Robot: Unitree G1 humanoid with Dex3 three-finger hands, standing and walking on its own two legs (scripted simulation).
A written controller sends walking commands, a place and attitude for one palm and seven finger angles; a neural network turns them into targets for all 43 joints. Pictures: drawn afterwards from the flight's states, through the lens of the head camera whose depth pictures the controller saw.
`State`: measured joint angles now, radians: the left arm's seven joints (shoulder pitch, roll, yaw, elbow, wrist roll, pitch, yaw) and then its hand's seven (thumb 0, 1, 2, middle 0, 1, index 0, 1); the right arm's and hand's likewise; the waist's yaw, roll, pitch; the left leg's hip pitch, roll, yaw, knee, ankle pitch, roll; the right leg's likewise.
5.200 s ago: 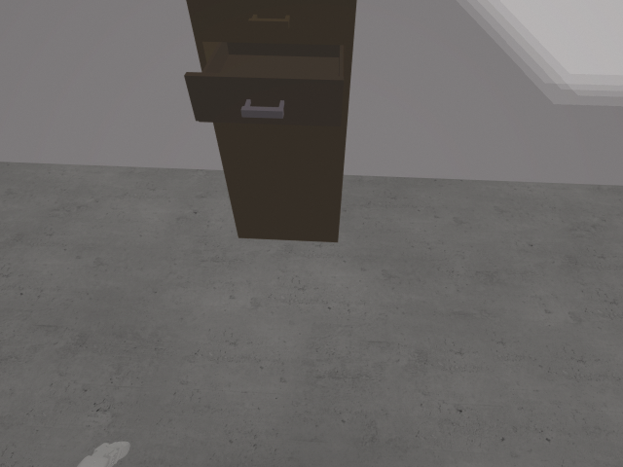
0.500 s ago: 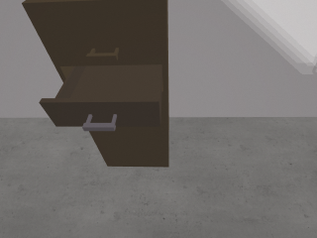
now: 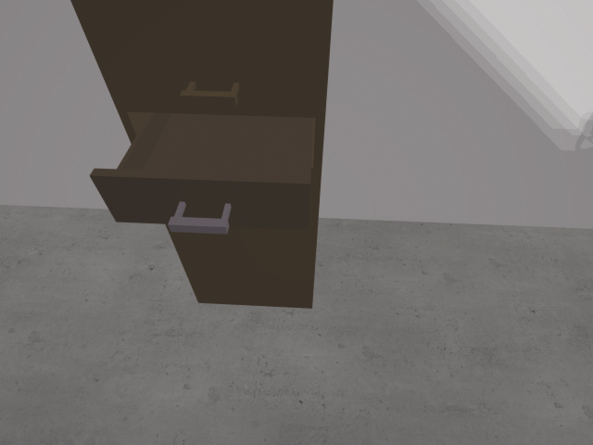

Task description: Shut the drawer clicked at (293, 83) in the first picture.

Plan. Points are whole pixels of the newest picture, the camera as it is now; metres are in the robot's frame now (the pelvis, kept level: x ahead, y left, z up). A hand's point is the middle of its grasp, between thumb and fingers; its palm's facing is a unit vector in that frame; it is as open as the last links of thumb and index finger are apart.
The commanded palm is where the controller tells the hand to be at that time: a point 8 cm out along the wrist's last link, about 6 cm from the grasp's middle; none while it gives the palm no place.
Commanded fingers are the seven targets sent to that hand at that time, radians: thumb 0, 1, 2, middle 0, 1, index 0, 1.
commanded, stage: look again from close up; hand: left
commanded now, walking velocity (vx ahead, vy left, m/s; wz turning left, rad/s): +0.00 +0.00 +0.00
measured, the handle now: (201, 216) +0.48 +0.20 -0.01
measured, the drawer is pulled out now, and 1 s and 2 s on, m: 0.20 0.20 0.20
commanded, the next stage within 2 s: shuffle to correct the standing spot in 0.34 s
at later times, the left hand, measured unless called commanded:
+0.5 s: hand out of the picture -0.01 +0.17 -0.17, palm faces +0.06 -0.98 -0.19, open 7.4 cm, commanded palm none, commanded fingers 0.00 0.90 0.90 -0.20 -0.30 -0.20 -0.30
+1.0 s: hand out of the picture +0.03 +0.15 -0.18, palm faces +0.12 -0.97 -0.22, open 7.4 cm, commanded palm none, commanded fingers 0.00 0.90 0.90 -0.20 -0.30 -0.20 -0.30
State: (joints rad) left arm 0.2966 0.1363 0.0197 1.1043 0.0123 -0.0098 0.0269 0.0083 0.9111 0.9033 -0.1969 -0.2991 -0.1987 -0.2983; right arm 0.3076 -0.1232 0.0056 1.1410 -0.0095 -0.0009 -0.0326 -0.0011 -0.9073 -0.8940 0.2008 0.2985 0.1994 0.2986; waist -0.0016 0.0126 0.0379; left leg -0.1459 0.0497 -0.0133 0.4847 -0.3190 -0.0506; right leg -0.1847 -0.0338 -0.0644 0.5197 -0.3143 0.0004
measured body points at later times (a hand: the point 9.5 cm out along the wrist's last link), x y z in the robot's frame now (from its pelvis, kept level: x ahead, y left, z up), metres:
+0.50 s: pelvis +0.00 +0.01 +0.00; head +0.01 +0.00 +0.45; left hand -0.01 +0.23 -0.16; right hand -0.02 -0.20 -0.17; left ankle -0.04 +0.15 -0.74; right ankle -0.02 -0.12 -0.74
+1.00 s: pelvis +0.08 -0.02 -0.01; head +0.12 -0.02 +0.44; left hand +0.03 +0.20 -0.16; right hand +0.08 -0.23 -0.18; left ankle +0.05 +0.11 -0.67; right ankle -0.02 -0.11 -0.74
